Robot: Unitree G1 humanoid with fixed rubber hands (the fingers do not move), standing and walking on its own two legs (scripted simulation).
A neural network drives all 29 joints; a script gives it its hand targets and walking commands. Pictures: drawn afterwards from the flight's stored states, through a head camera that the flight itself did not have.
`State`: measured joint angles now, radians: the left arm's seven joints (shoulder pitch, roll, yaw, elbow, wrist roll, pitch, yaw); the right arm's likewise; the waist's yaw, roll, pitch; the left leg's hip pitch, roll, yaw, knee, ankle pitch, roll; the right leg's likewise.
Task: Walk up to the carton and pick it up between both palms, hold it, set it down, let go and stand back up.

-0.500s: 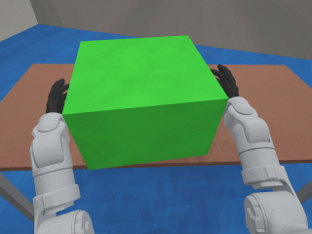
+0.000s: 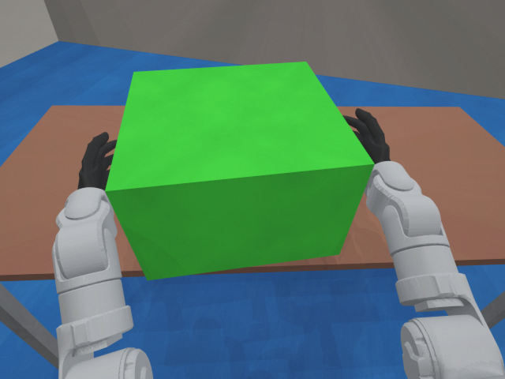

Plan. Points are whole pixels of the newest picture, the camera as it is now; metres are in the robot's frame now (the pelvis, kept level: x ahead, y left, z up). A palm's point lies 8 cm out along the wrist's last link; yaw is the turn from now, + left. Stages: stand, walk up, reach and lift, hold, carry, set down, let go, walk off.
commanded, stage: hold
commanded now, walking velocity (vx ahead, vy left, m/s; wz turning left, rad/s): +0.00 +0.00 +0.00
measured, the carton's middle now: (234, 161) +0.42 +0.02 +0.15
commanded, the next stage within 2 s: none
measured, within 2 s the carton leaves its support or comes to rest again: neither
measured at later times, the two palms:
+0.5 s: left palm (101, 182) +0.35 +0.21 +0.18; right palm (373, 160) +0.36 -0.19 +0.20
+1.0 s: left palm (95, 188) +0.34 +0.22 +0.17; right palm (370, 160) +0.36 -0.18 +0.20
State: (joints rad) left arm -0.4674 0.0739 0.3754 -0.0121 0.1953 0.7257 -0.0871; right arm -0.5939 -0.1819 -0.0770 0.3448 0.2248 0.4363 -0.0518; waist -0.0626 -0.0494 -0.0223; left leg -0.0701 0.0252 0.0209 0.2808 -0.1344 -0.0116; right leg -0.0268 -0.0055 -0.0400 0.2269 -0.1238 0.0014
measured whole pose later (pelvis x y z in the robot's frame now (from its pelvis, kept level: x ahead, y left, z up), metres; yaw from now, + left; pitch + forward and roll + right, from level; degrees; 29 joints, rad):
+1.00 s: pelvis +0.00 +0.00 +0.00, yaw +1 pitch -4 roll -1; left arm -0.46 0.09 0.37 -0.06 0.19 0.73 -0.09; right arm -0.58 -0.17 -0.08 0.30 0.22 0.44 -0.06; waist -0.07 -0.05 -0.01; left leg -0.08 0.03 0.00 0.28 -0.14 -0.02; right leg -0.03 0.00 -0.05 0.23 -0.13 0.00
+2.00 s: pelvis +0.00 +0.00 +0.00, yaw +0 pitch -5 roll -1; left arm -0.46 0.07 0.38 -0.01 0.20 0.73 -0.09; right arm -0.59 -0.18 -0.08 0.35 0.22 0.43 -0.05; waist -0.07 -0.05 -0.02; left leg -0.07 0.03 0.02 0.28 -0.13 -0.01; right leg -0.02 0.00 -0.04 0.22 -0.12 0.00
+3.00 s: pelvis +0.02 +0.00 +0.00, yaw +1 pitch -4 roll +0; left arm -0.53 0.06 0.34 0.27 0.20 0.39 -0.03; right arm -0.60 -0.16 -0.17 0.63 0.08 0.02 0.02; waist -0.04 -0.05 0.03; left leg -0.05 0.02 0.01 0.29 -0.17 -0.02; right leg -0.01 -0.01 -0.05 0.24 -0.16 0.00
